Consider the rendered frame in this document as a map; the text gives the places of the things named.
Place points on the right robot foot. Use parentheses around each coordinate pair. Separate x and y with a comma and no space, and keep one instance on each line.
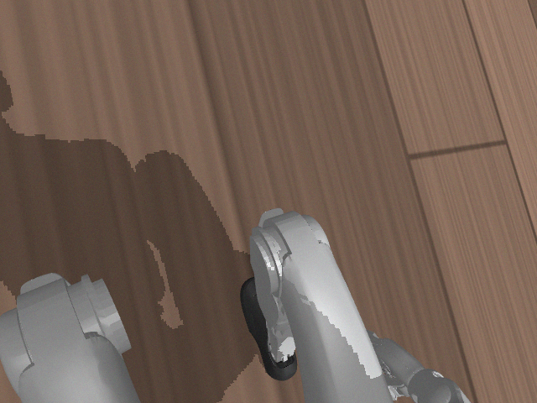
(257,327)

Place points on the right robot hand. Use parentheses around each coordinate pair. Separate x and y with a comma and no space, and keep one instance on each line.
(397,362)

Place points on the right robot arm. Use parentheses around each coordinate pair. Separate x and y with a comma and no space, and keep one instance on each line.
(429,386)

